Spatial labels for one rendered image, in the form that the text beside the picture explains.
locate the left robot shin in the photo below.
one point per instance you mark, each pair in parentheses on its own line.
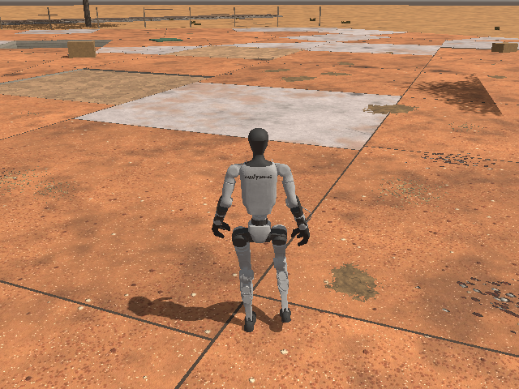
(247,296)

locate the right robot forearm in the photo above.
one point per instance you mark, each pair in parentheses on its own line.
(299,216)

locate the left robot forearm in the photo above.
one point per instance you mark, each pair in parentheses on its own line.
(220,213)

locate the robot right hand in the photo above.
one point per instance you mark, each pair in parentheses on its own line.
(302,233)

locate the robot left upper arm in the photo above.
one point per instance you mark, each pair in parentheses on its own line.
(229,183)

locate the robot shin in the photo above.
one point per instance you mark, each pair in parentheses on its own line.
(247,296)
(283,285)

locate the robot right upper arm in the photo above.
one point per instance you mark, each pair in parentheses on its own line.
(288,184)

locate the right robot shin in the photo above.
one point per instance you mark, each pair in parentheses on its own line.
(283,285)

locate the robot left hand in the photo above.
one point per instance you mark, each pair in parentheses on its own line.
(223,226)

